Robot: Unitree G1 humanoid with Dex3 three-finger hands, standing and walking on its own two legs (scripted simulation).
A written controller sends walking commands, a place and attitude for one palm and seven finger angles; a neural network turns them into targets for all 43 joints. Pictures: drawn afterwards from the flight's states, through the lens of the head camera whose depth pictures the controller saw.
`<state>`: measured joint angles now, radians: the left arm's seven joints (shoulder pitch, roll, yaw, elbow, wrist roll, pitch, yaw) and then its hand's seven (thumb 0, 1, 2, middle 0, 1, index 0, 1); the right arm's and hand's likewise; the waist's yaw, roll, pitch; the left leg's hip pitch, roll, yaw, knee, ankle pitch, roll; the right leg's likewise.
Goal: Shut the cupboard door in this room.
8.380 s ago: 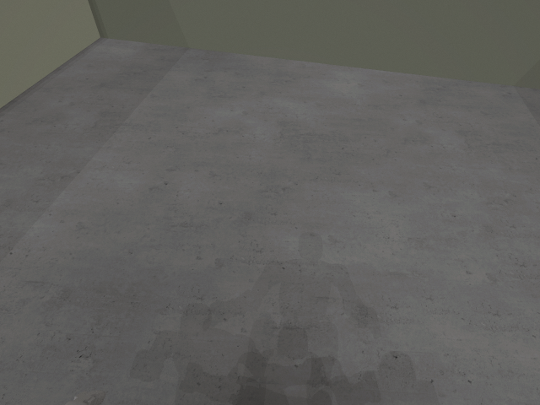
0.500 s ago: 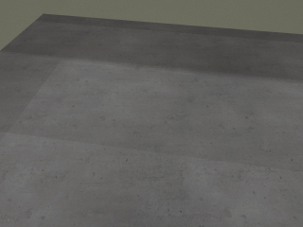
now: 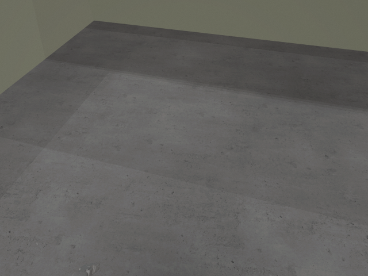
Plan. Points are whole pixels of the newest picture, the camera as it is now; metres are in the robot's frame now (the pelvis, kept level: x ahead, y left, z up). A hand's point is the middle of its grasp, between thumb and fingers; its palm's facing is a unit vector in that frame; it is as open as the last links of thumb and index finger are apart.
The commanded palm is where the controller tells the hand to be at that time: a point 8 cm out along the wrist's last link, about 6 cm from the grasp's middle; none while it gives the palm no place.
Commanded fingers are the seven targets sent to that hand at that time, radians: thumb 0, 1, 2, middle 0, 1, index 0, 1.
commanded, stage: turn or walk to find it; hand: left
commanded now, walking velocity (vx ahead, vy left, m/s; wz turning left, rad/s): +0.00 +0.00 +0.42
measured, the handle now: out of the picture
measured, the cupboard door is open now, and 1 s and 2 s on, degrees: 81 81 81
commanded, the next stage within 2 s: stand and wait in 1.34 s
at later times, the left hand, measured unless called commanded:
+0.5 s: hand out of the picture -0.07 +0.21 -0.18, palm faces +0.30 -0.92 -0.25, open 7.4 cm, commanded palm none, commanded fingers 0.00 0.90 0.90 -0.20 -0.30 -0.20 -0.30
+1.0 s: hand out of the picture -0.04 +0.20 -0.14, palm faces +0.44 -0.85 -0.28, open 7.4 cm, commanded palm none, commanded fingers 0.00 0.90 0.90 -0.20 -0.30 -0.20 -0.30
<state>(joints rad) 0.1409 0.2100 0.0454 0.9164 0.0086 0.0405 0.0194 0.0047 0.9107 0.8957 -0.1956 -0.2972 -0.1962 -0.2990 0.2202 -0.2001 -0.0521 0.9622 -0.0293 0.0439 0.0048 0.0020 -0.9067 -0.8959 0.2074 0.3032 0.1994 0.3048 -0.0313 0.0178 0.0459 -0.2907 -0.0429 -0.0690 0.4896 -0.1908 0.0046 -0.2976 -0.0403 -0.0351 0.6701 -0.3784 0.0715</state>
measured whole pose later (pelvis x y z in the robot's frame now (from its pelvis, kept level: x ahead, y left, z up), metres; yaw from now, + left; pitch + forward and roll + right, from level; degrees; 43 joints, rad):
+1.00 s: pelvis -0.05 -0.02 +0.00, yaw +27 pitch +0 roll +1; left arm 0.16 0.18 0.03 0.91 0.02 0.01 0.02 0.00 0.91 0.90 -0.20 -0.30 -0.20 -0.30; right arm 0.21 -0.23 -0.07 0.97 -0.02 0.06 0.01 0.00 -0.91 -0.90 0.21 0.30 0.20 0.30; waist -0.02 0.05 0.06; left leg -0.38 -0.05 -0.08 0.77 -0.41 -0.02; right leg -0.25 -0.04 -0.09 0.58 -0.31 -0.02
